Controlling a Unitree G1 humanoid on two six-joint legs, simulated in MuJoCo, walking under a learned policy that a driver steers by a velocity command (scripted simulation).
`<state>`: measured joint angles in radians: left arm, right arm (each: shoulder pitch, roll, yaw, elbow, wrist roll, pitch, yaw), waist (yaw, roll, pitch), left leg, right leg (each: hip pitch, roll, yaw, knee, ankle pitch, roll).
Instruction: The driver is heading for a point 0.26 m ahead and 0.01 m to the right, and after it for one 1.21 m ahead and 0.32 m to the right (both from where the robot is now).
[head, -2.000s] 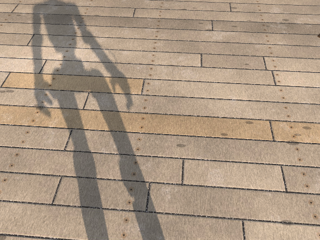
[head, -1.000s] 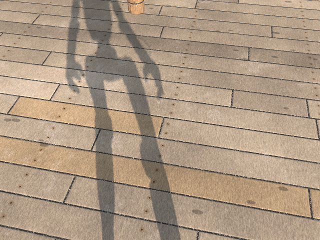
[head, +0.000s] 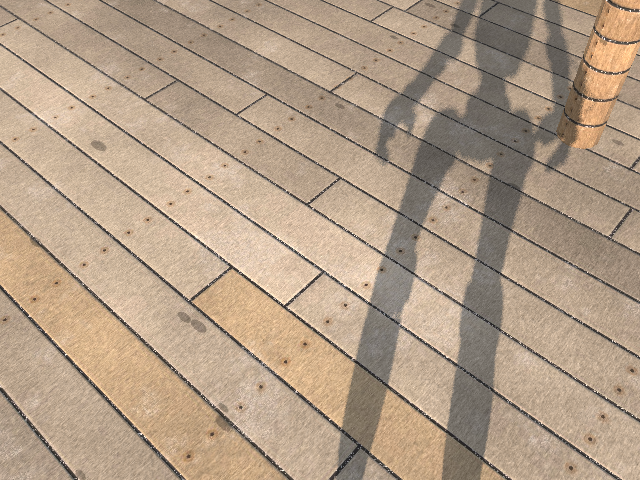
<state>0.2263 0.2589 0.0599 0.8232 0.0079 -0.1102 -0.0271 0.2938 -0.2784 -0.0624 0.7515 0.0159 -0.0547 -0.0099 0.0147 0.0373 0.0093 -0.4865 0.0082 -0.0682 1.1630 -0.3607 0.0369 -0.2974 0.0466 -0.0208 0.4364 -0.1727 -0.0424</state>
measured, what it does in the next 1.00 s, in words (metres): walks ahead, turning right: left foot, then right foot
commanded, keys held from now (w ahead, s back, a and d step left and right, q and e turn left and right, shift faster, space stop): w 0.16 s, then w+e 0.36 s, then e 0.48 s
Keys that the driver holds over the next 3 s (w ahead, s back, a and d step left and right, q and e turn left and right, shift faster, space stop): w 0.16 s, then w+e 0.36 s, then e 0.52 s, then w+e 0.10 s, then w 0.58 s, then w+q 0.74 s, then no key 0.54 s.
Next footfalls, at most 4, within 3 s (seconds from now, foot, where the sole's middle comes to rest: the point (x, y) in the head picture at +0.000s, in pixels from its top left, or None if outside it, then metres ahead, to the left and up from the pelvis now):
0.34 left None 0.34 0.16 -0.78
0.80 right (411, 462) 0.53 -0.13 -0.78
1.26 left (311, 430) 0.59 0.08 -0.78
1.68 right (478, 413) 0.63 -0.28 -0.78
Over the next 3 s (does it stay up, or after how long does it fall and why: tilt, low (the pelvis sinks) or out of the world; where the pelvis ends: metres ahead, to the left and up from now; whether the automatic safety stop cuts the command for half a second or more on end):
stays up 1.15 -0.37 -0.01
